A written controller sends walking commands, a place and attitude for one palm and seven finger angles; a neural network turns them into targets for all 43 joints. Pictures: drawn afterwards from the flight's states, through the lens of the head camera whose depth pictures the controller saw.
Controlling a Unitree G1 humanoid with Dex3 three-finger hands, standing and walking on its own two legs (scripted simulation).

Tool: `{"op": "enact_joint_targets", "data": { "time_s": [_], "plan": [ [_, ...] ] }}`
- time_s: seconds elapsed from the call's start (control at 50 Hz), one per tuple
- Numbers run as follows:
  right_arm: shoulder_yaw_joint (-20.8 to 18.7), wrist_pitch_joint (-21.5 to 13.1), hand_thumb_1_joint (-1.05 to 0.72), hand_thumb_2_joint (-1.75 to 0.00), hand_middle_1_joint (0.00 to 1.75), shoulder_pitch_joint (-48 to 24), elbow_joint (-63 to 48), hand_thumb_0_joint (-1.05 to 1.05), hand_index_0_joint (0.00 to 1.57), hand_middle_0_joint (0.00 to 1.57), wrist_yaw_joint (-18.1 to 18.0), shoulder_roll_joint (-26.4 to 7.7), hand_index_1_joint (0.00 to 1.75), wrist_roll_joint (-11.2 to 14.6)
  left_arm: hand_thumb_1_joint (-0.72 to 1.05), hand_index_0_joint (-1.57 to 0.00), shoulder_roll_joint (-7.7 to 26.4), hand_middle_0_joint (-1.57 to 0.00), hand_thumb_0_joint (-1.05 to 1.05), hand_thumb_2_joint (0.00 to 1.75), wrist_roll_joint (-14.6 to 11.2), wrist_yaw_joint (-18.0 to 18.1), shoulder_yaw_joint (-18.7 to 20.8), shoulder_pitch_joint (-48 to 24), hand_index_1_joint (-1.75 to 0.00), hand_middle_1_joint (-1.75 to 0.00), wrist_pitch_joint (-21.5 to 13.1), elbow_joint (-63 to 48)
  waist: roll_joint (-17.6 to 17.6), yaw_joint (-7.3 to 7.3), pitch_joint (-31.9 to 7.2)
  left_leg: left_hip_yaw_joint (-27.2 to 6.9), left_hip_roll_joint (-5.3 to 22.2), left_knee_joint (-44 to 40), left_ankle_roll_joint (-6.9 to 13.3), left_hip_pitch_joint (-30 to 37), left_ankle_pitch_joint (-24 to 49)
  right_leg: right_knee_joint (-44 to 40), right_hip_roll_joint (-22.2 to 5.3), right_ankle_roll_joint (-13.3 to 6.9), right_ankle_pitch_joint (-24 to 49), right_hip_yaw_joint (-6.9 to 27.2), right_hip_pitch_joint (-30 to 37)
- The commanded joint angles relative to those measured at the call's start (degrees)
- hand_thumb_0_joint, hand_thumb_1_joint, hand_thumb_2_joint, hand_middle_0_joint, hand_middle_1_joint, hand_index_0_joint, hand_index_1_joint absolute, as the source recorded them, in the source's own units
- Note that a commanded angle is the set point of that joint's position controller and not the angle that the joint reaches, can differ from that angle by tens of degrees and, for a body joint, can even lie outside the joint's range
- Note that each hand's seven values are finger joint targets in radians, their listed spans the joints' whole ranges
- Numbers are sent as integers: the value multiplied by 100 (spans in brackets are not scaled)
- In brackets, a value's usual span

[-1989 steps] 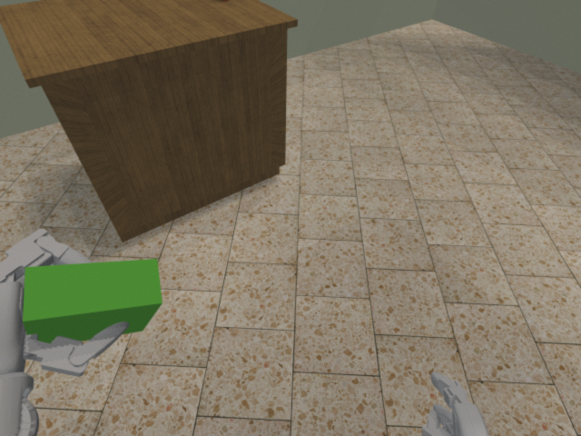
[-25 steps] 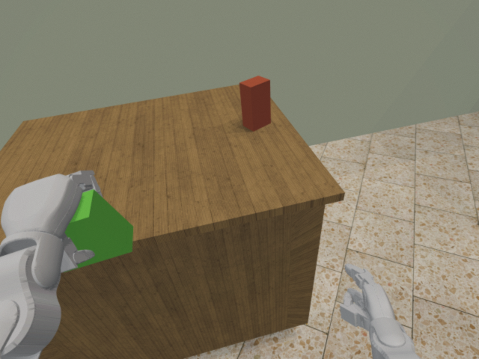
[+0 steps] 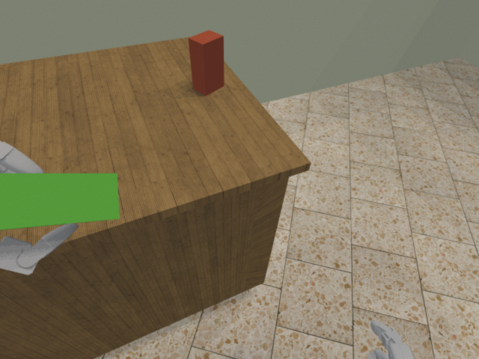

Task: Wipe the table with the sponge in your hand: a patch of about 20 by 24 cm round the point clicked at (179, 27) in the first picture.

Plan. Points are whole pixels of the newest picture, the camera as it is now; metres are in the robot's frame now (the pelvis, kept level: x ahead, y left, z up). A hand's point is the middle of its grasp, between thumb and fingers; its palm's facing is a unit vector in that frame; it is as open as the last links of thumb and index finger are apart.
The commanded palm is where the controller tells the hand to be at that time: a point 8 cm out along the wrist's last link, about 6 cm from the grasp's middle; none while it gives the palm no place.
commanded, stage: step back with the hand held close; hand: left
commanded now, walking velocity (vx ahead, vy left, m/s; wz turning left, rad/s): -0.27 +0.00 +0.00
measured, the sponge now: (68, 202) +0.24 +0.21 +0.22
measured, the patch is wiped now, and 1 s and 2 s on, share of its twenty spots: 1.00 1.00 1.00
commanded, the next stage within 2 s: stop stepping back and stand still in 0.96 s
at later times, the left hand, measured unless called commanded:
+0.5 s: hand out of the picture +0.14 +0.25 +0.24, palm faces +0.54 -0.78 -0.31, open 9.4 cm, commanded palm +0.08 +0.29 +0.25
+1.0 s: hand out of the picture +0.04 +0.21 +0.25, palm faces +0.42 -0.86 -0.29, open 9.4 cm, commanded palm -0.01 +0.27 +0.25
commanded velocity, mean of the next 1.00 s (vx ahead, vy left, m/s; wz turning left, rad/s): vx -0.35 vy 0.00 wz -0.04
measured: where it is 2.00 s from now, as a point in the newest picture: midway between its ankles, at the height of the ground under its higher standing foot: outside the picture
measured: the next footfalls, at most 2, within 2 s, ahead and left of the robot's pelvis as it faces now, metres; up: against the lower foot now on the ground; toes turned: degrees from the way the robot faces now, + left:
right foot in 0.90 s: -0.15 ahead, -0.15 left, +0.00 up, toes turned +1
left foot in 1.10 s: -0.10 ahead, +0.11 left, +0.00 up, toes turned +2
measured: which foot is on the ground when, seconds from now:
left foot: down 0.00-0.90, up 0.92-1.00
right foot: down 0.00-0.64, up 0.66-0.88, down 0.90-1.00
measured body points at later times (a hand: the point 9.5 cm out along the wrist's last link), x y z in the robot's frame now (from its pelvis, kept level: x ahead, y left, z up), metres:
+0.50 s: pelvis -0.07 +0.00 -0.01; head -0.08 +0.01 +0.44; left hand +0.11 +0.29 +0.26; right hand +0.13 -0.22 -0.08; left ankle +0.03 +0.11 -0.72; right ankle +0.04 -0.10 -0.73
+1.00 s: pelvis -0.18 -0.01 +0.00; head -0.17 +0.01 +0.45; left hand +0.02 +0.26 +0.26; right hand +0.01 -0.22 -0.08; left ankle -0.08 +0.10 -0.68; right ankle -0.19 -0.15 -0.73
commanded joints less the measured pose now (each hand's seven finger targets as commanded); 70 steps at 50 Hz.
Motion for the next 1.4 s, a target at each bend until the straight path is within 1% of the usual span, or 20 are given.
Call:
{"op": "enact_joint_targets", "data": {
  "time_s": [0.0,0.36,0.48,0.52,0.58,0.62,0.68,0.82,0.84,0.88,0.92,0.98,1.02,1.06,1.12,1.24,1.26,1.3,1.32,1.38],
  "plan": [
    [-264,-445,-90,-90,30,-925,-1119,0,20,20,15,-645,30,29,10,-120,944,-120,0,130,-24,116,579,-258,-160,-160,-513,-1201,297,129,-1180,-760,788,-363,79,-133,1272,-256,-744,-45,1536,584,832],
    [-242,-714,-90,-90,30,-827,-1072,0,20,20,-42,-681,30,-8,10,-120,653,-120,0,130,151,164,383,-1200,-160,-160,-659,-655,645,73,-575,-1189,1041,-1303,364,-1790,-2169,299,-188,123,-338,397,877],
    [-178,-593,-90,-90,30,-870,-886,0,20,20,85,-492,30,-65,10,-120,825,-120,0,130,146,194,271,-1348,-160,-160,-540,-1018,-655,-2,-482,-250,314,1105,0,-524,-1457,-1714,-1563,-410,-1665,1721,-1038],
    [-156,-534,-90,-90,30,-811,-826,0,20,20,149,-404,30,-58,10,-120,955,-120,0,130,118,217,386,-1269,-160,-160,-568,-1370,-612,-84,-913,-108,330,1350,-47,113,-893,-1553,-1754,-479,-725,1334,-1055],
    [-231,-504,-90,-90,30,-887,-974,0,20,20,104,-551,30,-63,10,-120,1105,-120,0,130,75,253,671,-895,-160,-160,-639,-1681,410,-29,-854,-850,810,-57,229,-292,-1729,-565,-1109,-157,-925,804,-1004],
    [-252,-616,-90,-90,30,-983,-1091,0,20,20,57,-674,30,-155,10,-120,941,-120,0,130,120,315,804,-955,-160,-160,-714,-1834,2436,15,-872,-2362,2103,-2238,704,-1883,-2951,2549,153,208,-1116,30,103],
    [-525,-843,-90,-90,30,-823,-669,0,20,20,152,-488,30,-98,10,-120,1025,-120,0,130,1,353,965,-1319,-160,-160,-605,-1137,1032,89,-1191,-1486,2146,-1715,597,-551,-1284,4121,233,235,-1636,417,-691],
    [-229,-1042,-90,-90,30,-978,-685,0,20,20,177,-419,30,-60,10,-120,443,-120,0,130,-101,115,62,-1735,-160,-160,-510,-1119,1615,120,-959,-790,1599,-1834,52,-347,-1352,318,137,0,-1483,-91,624],
    [-242,-1009,-90,-90,30,-965,-693,0,20,20,184,-403,30,-64,10,-120,528,-120,0,130,-87,67,83,-1740,-160,-160,-548,-1118,1138,147,-865,-484,1303,-1063,-166,-324,-1353,-830,-165,-214,-1132,112,499],
    [-122,-944,-90,-90,30,-1116,-722,0,20,20,174,-168,30,-21,10,-120,1046,-120,0,130,-27,48,302,-1704,-160,-160,-722,-1469,-1220,236,-759,376,257,2482,-591,-351,-1089,-2341,-2226,-922,195,2393,-593],
    [-172,-933,-90,-90,30,-1193,-758,0,20,20,132,-102,30,11,10,-120,1031,-120,0,130,-38,18,437,-1342,-160,-160,-644,-1428,-1542,231,-819,-223,337,3515,-425,-1421,-1363,-1259,-2045,-812,3701,1644,232],
    [-47,-727,-90,-90,30,-1248,-851,0,20,20,32,-77,30,-4,10,-120,886,-120,0,130,-38,-50,598,-853,-160,-160,-600,-1221,-661,144,-677,219,454,1588,-370,-713,-870,-544,-1646,-585,4084,988,453],
    [-92,-682,-90,-90,30,-1100,-759,0,20,20,-29,-209,30,1,10,-120,878,-120,0,130,-75,-24,576,-974,-160,-160,-603,-1109,43,-13,-814,319,350,-489,-408,97,466,68,-1273,-254,3632,825,441],
    [-299,-762,-90,-90,30,-955,-930,0,20,20,-8,-516,30,18,10,-120,950,-120,0,130,-103,57,752,-815,-160,-160,-688,-1261,1315,122,-1403,-1103,1891,-1064,260,1228,3368,1109,-203,325,-128,268,-383],
    [-349,-1001,-90,-90,30,-732,-997,0,20,20,132,-461,30,-33,10,-120,963,-120,0,130,-211,63,818,-803,-160,-160,-668,-1447,1884,7,-1632,-1856,2150,-1613,645,1178,1397,2778,83,302,-1886,495,-868],
    [-169,-1010,-90,-90,30,-1014,-962,0,20,20,174,-466,30,-33,10,-120,734,-120,0,130,-51,216,533,-374,-160,-160,-462,-1627,1716,39,-902,-562,1152,-1939,-16,-1034,-2712,-23,220,28,-1102,-501,1566],
    [-155,-947,-90,-90,30,-1006,-918,0,20,20,150,-444,30,-81,10,-120,809,-120,0,130,0,209,536,-463,-160,-160,-447,-1469,1119,44,-803,-216,781,-1240,-135,-1207,-2530,-793,18,-156,-1088,-250,1673],
    [-197,-801,-90,-90,30,-1019,-801,0,20,20,141,-503,30,-154,10,-120,1196,-120,0,130,32,183,796,-905,-160,-160,-458,-1183,-668,55,-390,36,234,1964,-242,-974,-1194,-2558,-1835,-1014,-2278,2644,-6],
    [-200,-811,-90,-90,30,-860,-581,0,20,20,114,-430,30,-106,10,-120,977,-120,0,130,21,160,524,-1236,-160,-160,-446,-994,-1019,10,-379,-18,290,2749,-271,-952,-934,-2683,-2014,-1008,-2939,2773,-415],
    [-167,-768,-90,-90,30,-743,-509,0,20,20,39,-446,30,-44,10,-120,739,-120,0,130,70,81,241,-1587,-160,-160,-397,-253,-514,-105,-161,168,561,2002,-113,-333,-673,-2115,-1616,-731,-2582,1496,-928]
  ]
}}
